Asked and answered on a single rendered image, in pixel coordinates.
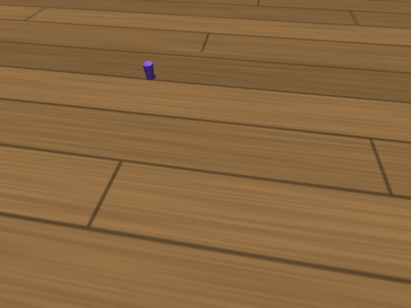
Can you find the cup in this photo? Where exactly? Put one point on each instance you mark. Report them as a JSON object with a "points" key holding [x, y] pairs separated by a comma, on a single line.
{"points": [[148, 69]]}

